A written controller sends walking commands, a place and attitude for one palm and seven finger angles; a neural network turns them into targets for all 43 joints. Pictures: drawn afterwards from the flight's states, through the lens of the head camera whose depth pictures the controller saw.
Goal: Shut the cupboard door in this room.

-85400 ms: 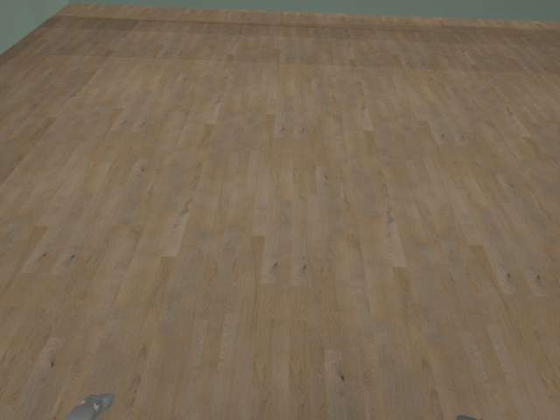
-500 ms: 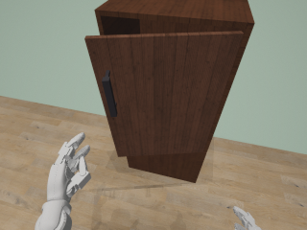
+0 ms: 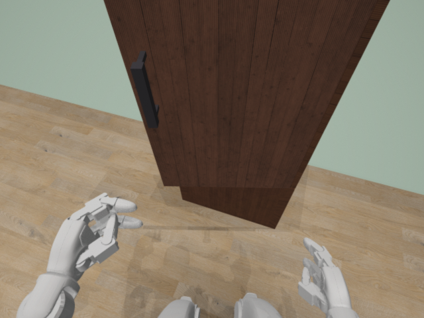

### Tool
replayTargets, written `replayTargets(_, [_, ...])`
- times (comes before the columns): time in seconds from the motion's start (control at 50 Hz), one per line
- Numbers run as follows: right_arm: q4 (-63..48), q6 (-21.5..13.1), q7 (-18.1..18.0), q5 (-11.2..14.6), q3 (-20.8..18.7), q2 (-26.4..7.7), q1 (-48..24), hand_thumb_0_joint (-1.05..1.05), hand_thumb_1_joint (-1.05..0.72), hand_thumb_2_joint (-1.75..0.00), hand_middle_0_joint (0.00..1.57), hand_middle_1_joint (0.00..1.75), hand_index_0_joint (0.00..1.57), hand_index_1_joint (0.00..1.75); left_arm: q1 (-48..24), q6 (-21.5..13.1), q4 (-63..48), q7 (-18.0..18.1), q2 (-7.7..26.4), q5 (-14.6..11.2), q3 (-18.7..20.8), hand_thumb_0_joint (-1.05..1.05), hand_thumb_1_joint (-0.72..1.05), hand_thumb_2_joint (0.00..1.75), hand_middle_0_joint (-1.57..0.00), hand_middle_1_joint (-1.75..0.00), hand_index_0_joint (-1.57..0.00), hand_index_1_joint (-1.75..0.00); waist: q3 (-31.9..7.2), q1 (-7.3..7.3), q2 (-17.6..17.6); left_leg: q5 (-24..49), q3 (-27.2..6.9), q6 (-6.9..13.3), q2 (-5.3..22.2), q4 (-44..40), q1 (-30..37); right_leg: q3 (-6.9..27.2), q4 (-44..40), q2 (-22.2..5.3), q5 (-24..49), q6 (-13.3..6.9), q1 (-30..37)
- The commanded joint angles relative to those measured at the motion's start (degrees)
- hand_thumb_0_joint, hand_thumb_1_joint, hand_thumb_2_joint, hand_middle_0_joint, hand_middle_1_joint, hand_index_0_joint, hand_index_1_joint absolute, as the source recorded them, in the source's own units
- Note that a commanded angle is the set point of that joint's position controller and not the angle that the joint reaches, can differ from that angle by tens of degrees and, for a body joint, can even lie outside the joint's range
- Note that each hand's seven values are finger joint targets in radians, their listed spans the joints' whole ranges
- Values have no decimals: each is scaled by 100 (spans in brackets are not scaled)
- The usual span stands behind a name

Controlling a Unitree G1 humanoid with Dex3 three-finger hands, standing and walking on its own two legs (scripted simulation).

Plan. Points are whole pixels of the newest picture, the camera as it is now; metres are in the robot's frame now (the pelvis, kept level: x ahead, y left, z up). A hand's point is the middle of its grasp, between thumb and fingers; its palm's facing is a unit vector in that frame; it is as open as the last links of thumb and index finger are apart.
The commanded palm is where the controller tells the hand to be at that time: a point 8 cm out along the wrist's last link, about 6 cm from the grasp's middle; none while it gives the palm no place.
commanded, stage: raise the hand and make a fist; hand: left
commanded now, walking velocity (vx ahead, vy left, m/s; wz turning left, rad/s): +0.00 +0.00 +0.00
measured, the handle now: (148, 91) +0.51 +0.16 +0.14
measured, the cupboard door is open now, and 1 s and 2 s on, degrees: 18 18 18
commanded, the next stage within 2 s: bring the fist close to the handle in 1.16 s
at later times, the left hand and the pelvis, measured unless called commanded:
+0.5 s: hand (61, 211) +0.25 +0.23 +0.13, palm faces +0.09 -1.00 -0.04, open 3.1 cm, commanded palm +0.22 +0.28 +0.12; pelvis +0.03 +0.04 +0.03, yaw -1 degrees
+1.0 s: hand (58, 206) +0.26 +0.24 +0.13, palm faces +0.02 -1.00 -0.02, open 3.1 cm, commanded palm +0.23 +0.30 +0.14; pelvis +0.03 +0.06 +0.05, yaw -1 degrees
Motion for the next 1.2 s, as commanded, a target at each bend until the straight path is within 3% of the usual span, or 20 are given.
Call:
replayTargets(0.0, [-1049, -212, -31, -36, -461, -639, -281, 0, -90, -90, 20, 30, 20, 30, 819, -126, -1762, 775, 664, -355, 1451, 0, 90, 90, -90, -106, -90, -106, -1635, 447, -465, 1260, -192, -54, 125, -921, -276, 2057, -1740, -880, 1333, 797, 3137])
replayTargets(0.08, [-824, -376, 52, -150, -479, -763, -64, 0, -90, -90, 20, 30, 20, 30, 650, -983, -1876, 855, 313, -74, 795, 0, 90, 90, -97, -114, -97, -114, -1148, 85, -402, 1726, -247, -3, 171, -1068, -107, 1648, -1351, -652, 2383, 738, 2621])
replayTargets(0.12, [-684, -432, 68, -158, -537, -866, 94, 0, -90, -90, 20, 30, 20, 30, 733, -1181, -1472, 613, 148, 19, 436, 0, 90, 90, -101, -118, -101, -118, -908, -103, -483, 1598, -232, 20, 161, -1034, -110, 1559, -1379, -627, 2047, 779, 2224])
replayTargets(0.16, [-724, -481, 28, -125, -567, -979, 148, 0, -90, -90, 20, 30, 20, 30, 704, -1192, -1311, 325, 103, -18, 201, 0, 90, 90, -104, -122, -104, -122, -763, -171, -501, 1297, -215, 54, 151, -1099, -22, 1455, -1563, -584, 1163, 721, 1907])
replayTargets(0.18, [-752, -495, 1, -103, -558, -1020, 114, 0, -90, -90, 20, 30, 20, 30, 608, -1138, -1302, 207, 121, -60, 142, 0, 90, 90, -106, -124, -106, -124, -674, -159, -357, 1277, -227, 72, 142, -1131, 44, 1488, -1653, -578, 942, 679, 1875])
replayTargets(0.22, [-813, -520, -62, -59, -590, -1053, 159, 0, -90, -90, 20, 30, 20, 30, 457, -1051, -1588, 147, 458, -90, 383, 0, 90, 90, -110, -128, -110, -128, -1115, -29, -174, 1314, -191, 88, 130, -1305, 364, 1310, -1685, -506, 542, 556, 2033])
replayTargets(0.28, [-884, -504, -118, -89, -557, -987, 98, 0, -90, -90, 20, 30, 20, 30, 273, -967, -2149, 444, 896, -78, 880, 0, 90, 90, -115, -134, -115, -134, -1509, 209, 181, 1549, -221, 76, 129, -1562, 758, 1031, -1551, -380, 654, 422, 2291])
replayTargets(0.32, [-906, -481, -103, -101, -514, -892, 104, 0, -90, -90, 20, 30, 20, 30, 353, -981, -2282, 700, 690, -84, 866, 0, 90, 90, -119, -138, -119, -138, -1447, 244, 241, 1812, -243, 17, 152, -1745, 996, 791, -1441, -303, 1087, 389, 2311])
replayTargets(0.4, [-858, -405, -38, -115, -471, -910, 154, 0, -90, -90, 20, 30, 20, 30, 380, -818, -2049, 888, 287, -36, 514, 0, 90, 90, -126, -146, -126, -146, -979, 125, 295, 2467, -373, -160, 234, -1901, 1316, 446, -1319, -182, 1619, 357, 1997])
replayTargets(0.48, [-865, -326, -29, -60, -461, -1048, 211, 0, -90, -90, 20, 30, 20, 30, 306, -247, -1571, 623, 169, 68, 173, 0, 90, 90, -130, -150, -130, -150, -556, 33, 42, 2367, -459, -182, 285, -2062, 1353, 416, -1547, -173, 1509, 368, 1955])
replayTargets(0.52, [-912, -319, -47, -32, -442, -1052, 209, 0, -90, -90, 20, 30, 20, 30, 7, -4, -1684, 500, 309, 116, 174, 0, 90, 90, -130, -150, -130, -150, -570, 41, 42, 2227, -493, -210, 298, -2192, 1451, 406, -1641, -187, 1418, 368, 2042])
replayTargets(0.58, [-914, -316, -94, -57, -402, -1021, 159, 0, -90, -90, 20, 30, 20, 30, -418, 110, -2020, 569, 710, 107, 606, 0, 90, 90, -130, -150, -130, -150, -816, 141, 75, 2326, -516, -245, 293, -2298, 1661, 415, -1691, -185, 1486, 339, 2317])
replayTargets(0.68, [-802, -395, -85, -80, -317, -919, 25, 0, -90, -90, 20, 30, 20, 30, -953, -107, -2373, 830, 725, 43, 787, 0, 90, 90, -130, -150, -130, -150, -897, 194, 419, 2460, -600, -375, 333, -2488, 2057, 374, -1730, -155, 1444, 317, 2328])
replayTargets(0.72, [-720, -423, -64, -68, -301, -912, 31, 0, -90, -90, 20, 30, 20, 30, -999, -73, -2215, 809, 521, 55, 595, 0, 90, 90, -130, -150, -130, -150, -740, 149, 482, 2537, -686, -434, 371, -2575, 2155, 341, -1774, -163, 1420, 324, 2252])
replayTargets(0.8, [-645, -403, -53, -4, -360, -1002, 111, 0, -90, -90, 20, 30, 20, 30, -407, 399, -1389, 523, 163, 64, 258, 0, 90, 90, -130, -150, -130, -150, -441, 126, 1, 2500, -658, -386, 374, -2636, 2000, 317, -1934, -183, 1489, 362, 2302])
replayTargets(0.86, [-703, -367, -67, 0, -383, -1056, 53, 0, -90, -90, 20, 30, 20, 30, -517, 684, -1475, 385, 394, 64, 407, 0, 90, 90, -130, -150, -130, -150, -468, 177, -120, 2329, -577, -359, 317, -2686, 1892, 345, -2006, -208, 1518, 352, 2500])
replayTargets(0.98, [-721, -413, -67, -115, -356, -942, -58, 0, -90, -90, 20, 30, 20, 30, -1008, 172, -2336, 828, 802, 54, 958, 0, 90, 90, -130, -150, -130, -150, -837, 299, 115, 2381, -519, -369, 283, -2688, 2090, 409, -1963, -181, 1499, 310, 2676])
replayTargets(1.04, [-618, -456, -20, -105, -344, -928, -37, 0, -90, -90, 20, 30, 20, 30, -929, -115, -2174, 889, 459, 84, 629, 0, 90, 90, -130, -150, -130, -150, -586, 175, 347, 2180, -566, -389, 303, -2676, 2085, 397, -1945, -172, 1328, 310, 2400])
replayTargets(1.1, [-574, -447, -5, -69, -370, -1002, -21, 0, -90, -90, 20, 30, 20, 30, -763, -10, -1810, 756, 264, 183, 279, 0, 90, 90, -130, -150, -130, -150, -320, 78, 426, 1879, -618, -344, 313, -2697, 1969, 408, -1991, -196, 1167, 322, 2244])
replayTargets(1.18, [-628, -403, -52, -37, -402, -1064, 17, 0, -90, -90, 20, 30, 20, 30, -481, 412, -1503, 555, 475, 174, 418, 0, 90, 90, -130, -150, -130, -150, -341, 129, 41, 1661, -552, -239, 262, -2699, 1768, 455, -2125, -212, 1139, 331, 2436])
